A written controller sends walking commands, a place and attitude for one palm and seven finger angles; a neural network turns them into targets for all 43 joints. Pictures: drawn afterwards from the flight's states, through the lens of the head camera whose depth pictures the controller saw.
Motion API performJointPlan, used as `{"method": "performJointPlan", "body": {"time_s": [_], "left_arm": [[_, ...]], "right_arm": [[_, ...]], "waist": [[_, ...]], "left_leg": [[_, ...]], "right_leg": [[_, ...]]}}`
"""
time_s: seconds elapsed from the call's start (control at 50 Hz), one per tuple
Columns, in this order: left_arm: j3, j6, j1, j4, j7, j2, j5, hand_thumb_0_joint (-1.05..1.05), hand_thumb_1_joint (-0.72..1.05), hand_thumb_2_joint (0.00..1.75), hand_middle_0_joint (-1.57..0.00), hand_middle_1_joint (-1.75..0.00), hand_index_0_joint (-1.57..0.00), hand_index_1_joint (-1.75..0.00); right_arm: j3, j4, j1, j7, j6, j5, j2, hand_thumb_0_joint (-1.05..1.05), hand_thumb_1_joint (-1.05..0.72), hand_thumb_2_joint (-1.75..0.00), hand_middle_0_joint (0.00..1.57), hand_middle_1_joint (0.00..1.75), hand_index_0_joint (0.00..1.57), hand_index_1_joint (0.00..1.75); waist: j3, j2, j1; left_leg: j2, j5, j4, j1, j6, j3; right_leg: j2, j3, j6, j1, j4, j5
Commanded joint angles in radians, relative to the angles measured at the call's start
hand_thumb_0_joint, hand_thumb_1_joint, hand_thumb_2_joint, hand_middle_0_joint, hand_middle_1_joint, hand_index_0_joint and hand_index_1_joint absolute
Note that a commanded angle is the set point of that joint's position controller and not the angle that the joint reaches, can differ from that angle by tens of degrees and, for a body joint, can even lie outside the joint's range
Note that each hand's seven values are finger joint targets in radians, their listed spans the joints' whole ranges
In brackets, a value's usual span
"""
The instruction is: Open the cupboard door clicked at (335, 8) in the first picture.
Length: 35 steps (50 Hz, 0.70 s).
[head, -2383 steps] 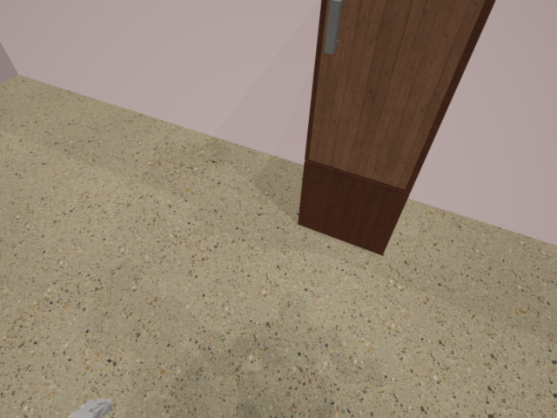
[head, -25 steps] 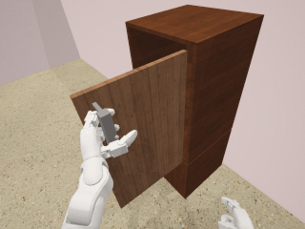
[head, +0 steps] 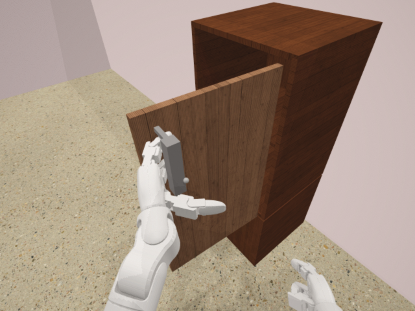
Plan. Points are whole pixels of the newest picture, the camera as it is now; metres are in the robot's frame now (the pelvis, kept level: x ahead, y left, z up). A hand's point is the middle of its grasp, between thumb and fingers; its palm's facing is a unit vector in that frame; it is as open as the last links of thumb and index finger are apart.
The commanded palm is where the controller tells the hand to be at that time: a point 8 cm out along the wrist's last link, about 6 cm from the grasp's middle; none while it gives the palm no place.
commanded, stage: slide the hand sideways off the handle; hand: left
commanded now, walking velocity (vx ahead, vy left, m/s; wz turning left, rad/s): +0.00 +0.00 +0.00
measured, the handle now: (168, 160) +0.35 +0.11 +0.15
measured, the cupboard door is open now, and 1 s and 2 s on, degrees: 86 86 86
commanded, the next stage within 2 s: draw the hand back to the body in 1.24 s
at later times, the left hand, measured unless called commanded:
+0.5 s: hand (174, 200) +0.25 +0.08 +0.15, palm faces -0.09 -1.00 +0.02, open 16.4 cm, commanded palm +0.22 +0.14 +0.15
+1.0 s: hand (148, 214) +0.23 +0.12 +0.15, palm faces -0.02 -1.00 -0.04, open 16.3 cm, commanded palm +0.19 +0.18 +0.15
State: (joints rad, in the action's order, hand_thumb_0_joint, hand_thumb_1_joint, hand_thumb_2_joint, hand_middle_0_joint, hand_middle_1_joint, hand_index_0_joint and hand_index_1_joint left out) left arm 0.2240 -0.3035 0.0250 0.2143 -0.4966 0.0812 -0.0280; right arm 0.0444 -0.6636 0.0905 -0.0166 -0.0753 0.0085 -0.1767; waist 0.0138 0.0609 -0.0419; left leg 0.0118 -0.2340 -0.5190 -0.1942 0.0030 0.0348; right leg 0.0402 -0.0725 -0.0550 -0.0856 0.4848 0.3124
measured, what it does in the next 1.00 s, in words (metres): stands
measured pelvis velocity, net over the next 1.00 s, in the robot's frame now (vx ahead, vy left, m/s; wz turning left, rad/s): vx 0.01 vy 0.01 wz -0.02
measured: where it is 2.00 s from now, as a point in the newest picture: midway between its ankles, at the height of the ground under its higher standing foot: outside the picture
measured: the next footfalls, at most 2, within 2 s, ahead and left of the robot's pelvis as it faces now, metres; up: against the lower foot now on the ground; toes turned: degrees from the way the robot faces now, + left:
none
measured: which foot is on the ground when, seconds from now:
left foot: down 0.00-1.00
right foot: down 0.00-1.00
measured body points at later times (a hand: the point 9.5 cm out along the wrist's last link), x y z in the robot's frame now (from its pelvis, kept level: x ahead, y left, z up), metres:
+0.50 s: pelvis -0.02 +0.04 +0.00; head -0.06 +0.04 +0.45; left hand +0.25 +0.14 +0.15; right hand +0.17 -0.16 -0.07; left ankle +0.03 +0.12 -0.74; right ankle -0.02 -0.08 -0.74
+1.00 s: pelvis +0.01 +0.01 +0.00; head -0.04 -0.01 +0.45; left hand +0.22 +0.18 +0.15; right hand +0.21 -0.20 -0.06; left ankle +0.03 +0.12 -0.74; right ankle -0.02 -0.08 -0.74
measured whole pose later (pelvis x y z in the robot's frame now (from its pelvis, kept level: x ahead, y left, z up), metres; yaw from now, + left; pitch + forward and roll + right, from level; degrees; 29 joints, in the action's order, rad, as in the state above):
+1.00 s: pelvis +0.01 +0.01 +0.00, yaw -1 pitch -4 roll +0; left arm 0.05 -0.25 -0.32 0.49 0.00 -0.17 -0.17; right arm 0.08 -0.52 0.16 -0.04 -0.04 -0.04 -0.22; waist 0.04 0.06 -0.04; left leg 0.01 -0.25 -0.52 -0.20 0.01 0.01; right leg 0.04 -0.05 -0.04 -0.10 0.49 0.31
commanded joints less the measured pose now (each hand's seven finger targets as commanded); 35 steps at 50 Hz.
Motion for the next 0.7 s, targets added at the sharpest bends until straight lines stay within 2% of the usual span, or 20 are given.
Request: {"method": "performJointPlan", "body": {"time_s": [0.0,0.02,0.04,0.06,0.08,0.12,0.16,0.2,0.22,0.24,0.26,0.3,0.32,0.34,0.4,0.46,0.5,0.52,0.62,0.68], "left_arm": [[-0.018,0.043,0.358,0.164,-0.062,0.061,0.047,0.00,-0.50,0.30,-0.15,-0.30,-0.15,-0.30],[-0.019,0.037,0.361,0.140,-0.073,0.065,0.055,0.00,-0.50,0.30,-0.15,-0.30,-0.15,-0.30],[0.179,0.087,0.333,0.157,0.146,0.023,0.113,0.00,-0.50,0.30,-0.15,-0.30,-0.15,-0.30],[0.093,0.127,0.371,0.189,0.254,-0.066,0.070,0.00,-0.50,0.30,-0.15,-0.30,-0.15,-0.30],[0.075,0.156,0.400,0.197,0.314,-0.111,0.061,0.00,-0.50,0.30,-0.15,-0.30,-0.15,-0.30],[0.091,0.176,0.435,0.188,0.421,-0.113,0.016,0.00,-0.50,0.30,-0.15,-0.30,-0.15,-0.30],[0.071,0.169,0.422,0.172,0.484,-0.097,-0.050,0.00,-0.50,0.30,-0.15,-0.30,-0.15,-0.30],[0.033,0.136,0.403,0.149,0.484,-0.060,-0.128,0.00,-0.50,0.30,-0.15,-0.30,-0.15,-0.30],[0.023,0.124,0.392,0.144,0.474,-0.047,-0.151,0.00,-0.50,0.30,-0.15,-0.30,-0.15,-0.30],[0.002,0.109,0.357,0.123,0.457,-0.041,-0.164,0.00,-0.50,0.30,-0.15,-0.30,-0.15,-0.30],[-0.008,0.103,0.366,0.152,0.437,-0.040,-0.164,0.00,-0.50,0.30,-0.15,-0.30,-0.15,-0.30],[-0.023,0.096,0.328,0.174,0.393,-0.055,-0.132,0.00,-0.50,0.30,-0.15,-0.30,-0.15,-0.30],[-0.038,0.100,0.285,0.195,0.374,-0.079,-0.113,0.00,-0.50,0.30,-0.15,-0.30,-0.15,-0.30],[-0.027,0.103,0.264,0.211,0.362,-0.080,-0.088,0.00,-0.50,0.30,-0.15,-0.30,-0.15,-0.30],[0.012,0.113,0.222,0.290,0.338,-0.075,-0.033,0.00,-0.50,0.30,-0.15,-0.30,-0.15,-0.30],[0.001,0.109,0.229,0.317,0.331,-0.114,-0.015,0.00,-0.50,0.30,-0.15,-0.30,-0.15,-0.30],[-0.017,0.104,0.201,0.334,0.333,-0.130,-0.020,0.00,-0.50,0.30,-0.15,-0.30,-0.15,-0.30],[-0.039,0.099,0.189,0.326,0.335,-0.153,-0.024,0.00,-0.50,0.30,-0.15,-0.30,-0.15,-0.30],[-0.074,0.094,0.066,0.396,0.370,-0.166,-0.074,0.00,-0.50,0.30,-0.15,-0.30,-0.15,-0.30],[-0.089,0.092,0.028,0.421,0.393,-0.183,-0.090,0.00,-0.50,0.30,-0.15,-0.30,-0.15,-0.30]], "right_arm": [[-0.024,0.166,-0.204,0.013,0.050,0.005,-0.067,0.00,-0.90,-0.90,0.20,0.30,0.20,0.30],[-0.024,0.159,-0.200,0.018,0.048,0.005,-0.067,0.00,-0.90,-0.90,0.20,0.30,0.20,0.30],[-0.024,0.176,-0.145,0.026,0.021,0.013,-0.116,0.00,-0.90,-0.90,0.20,0.30,0.20,0.30],[-0.030,0.211,-0.136,0.009,0.008,-0.009,-0.103,0.00,-0.90,-0.90,0.20,0.30,0.20,0.30],[-0.024,0.222,-0.137,-0.007,0.002,-0.012,-0.100,0.00,-0.90,-0.90,0.20,0.30,0.20,0.30],[-0.014,0.243,-0.129,-0.025,0.003,-0.021,-0.096,0.00,-0.90,-0.90,0.20,0.30,0.20,0.30],[-0.002,0.262,-0.142,-0.036,0.020,-0.035,-0.092,0.00,-0.90,-0.90,0.20,0.30,0.20,0.30],[0.004,0.265,-0.160,-0.041,0.041,-0.043,-0.093,0.00,-0.90,-0.90,0.20,0.30,0.20,0.30],[0.007,0.264,-0.166,-0.038,0.050,-0.048,-0.095,0.00,-0.90,-0.90,0.20,0.30,0.20,0.30],[0.008,0.262,-0.166,-0.034,0.053,-0.047,-0.098,0.00,-0.90,-0.90,0.20,0.30,0.20,0.30],[0.007,0.266,-0.167,-0.029,0.059,-0.046,-0.101,0.00,-0.90,-0.90,0.20,0.30,0.20,0.30],[0.002,0.272,-0.163,-0.014,0.058,-0.041,-0.103,0.00,-0.90,-0.90,0.20,0.30,0.20,0.30],[-0.001,0.278,-0.159,-0.005,0.056,-0.038,-0.105,0.00,-0.90,-0.90,0.20,0.30,0.20,0.30],[-0.004,0.284,-0.158,0.003,0.048,-0.037,-0.104,0.00,-0.90,-0.90,0.20,0.30,0.20,0.30],[-0.009,0.305,-0.147,0.024,0.033,-0.033,-0.101,0.00,-0.90,-0.90,0.20,0.30,0.20,0.30],[-0.004,0.312,-0.154,0.022,0.016,-0.032,-0.102,0.00,-0.90,-0.90,0.20,0.30,0.20,0.30],[0.000,0.320,-0.162,0.016,0.010,-0.033,-0.100,0.00,-0.90,-0.90,0.20,0.30,0.20,0.30],[0.003,0.316,-0.161,0.011,0.008,-0.031,-0.102,0.00,-0.90,-0.90,0.20,0.30,0.20,0.30],[0.006,0.329,-0.168,0.002,0.014,-0.036,-0.099,0.00,-0.90,-0.90,0.20,0.30,0.20,0.30],[0.009,0.330,-0.164,-0.004,0.019,-0.037,-0.106,0.00,-0.90,-0.90,0.20,0.30,0.20,0.30]], "waist": [[0.106,-0.091,-0.004],[0.099,-0.102,-0.008],[0.068,-0.144,0.085],[0.145,-0.126,0.054],[0.178,-0.103,0.041],[0.182,-0.049,0.059],[0.158,-0.053,0.053],[0.135,-0.062,0.038],[0.118,-0.058,0.031],[0.097,-0.088,0.022],[0.109,-0.092,0.019],[0.109,-0.102,0.009],[0.110,-0.081,-0.002],[0.114,-0.085,0.002],[0.132,-0.047,0.008],[0.108,-0.034,0.015],[0.104,-0.039,0.012],[0.094,-0.061,0.009],[0.123,-0.065,-0.002],[0.097,-0.068,0.006]], "left_leg": [[-0.002,0.137,0.016,0.123,0.016,0.003],[-0.005,0.126,0.023,0.117,0.012,0.011],[0.002,0.157,0.046,0.160,0.033,0.017],[-0.001,0.167,0.050,0.162,0.036,0.010],[0.002,0.179,0.049,0.172,0.039,0.003],[-0.003,0.146,0.055,0.204,0.039,0.008],[-0.008,0.091,0.074,0.195,0.035,0.022],[-0.013,0.032,0.096,0.170,0.024,0.043],[-0.017,-0.002,0.111,0.153,0.017,0.056],[-0.021,-0.037,0.126,0.126,0.012,0.067],[-0.022,-0.059,0.136,0.120,0.010,0.073],[-0.025,-0.082,0.148,0.095,0.005,0.074],[-0.027,-0.084,0.153,0.086,0.001,0.072],[-0.030,-0.075,0.151,0.086,0.001,0.066],[-0.033,-0.041,0.135,0.093,-0.002,0.055],[-0.033,-0.086,0.144,0.077,0.000,0.057],[-0.028,-0.095,0.139,0.073,0.007,0.046],[-0.026,-0.088,0.134,0.071,0.011,0.045],[-0.027,-0.006,0.117,0.099,0.013,0.025],[-0.024,0.004,0.111,0.091,0.018,0.015]], "right_leg": [[-0.056,0.049,0.016,-0.150,-0.120,-0.123],[-0.049,0.039,0.012,-0.154,-0.116,-0.104],[-0.038,0.057,0.019,-0.191,-0.076,-0.190],[-0.038,0.051,0.014,-0.145,-0.062,-0.228],[-0.039,0.056,0.012,-0.124,-0.054,-0.252],[-0.039,0.048,0.012,-0.143,-0.067,-0.207],[-0.031,0.032,0.010,-0.154,-0.083,-0.138],[-0.019,0.008,0.013,-0.162,-0.079,-0.089],[-0.016,-0.001,0.013,-0.167,-0.073,-0.068],[-0.012,-0.012,0.016,-0.170,-0.064,-0.048],[-0.011,-0.013,0.017,-0.170,-0.057,-0.041],[-0.010,-0.012,0.016,-0.167,-0.046,-0.028],[-0.011,-0.008,0.013,-0.158,-0.041,-0.026],[-0.012,-0.003,0.012,-0.159,-0.041,-0.024],[-0.011,0.007,0.006,-0.158,-0.029,-0.038],[-0.011,0.014,0.005,-0.161,-0.037,-0.013],[-0.011,0.018,0.006,-0.159,-0.052,0.008],[-0.010,0.020,0.007,-0.158,-0.065,0.008],[-0.005,0.018,0.008,-0.132,-0.078,-0.030],[-0.006,0.020,0.015,-0.143,-0.090,-0.036]]}}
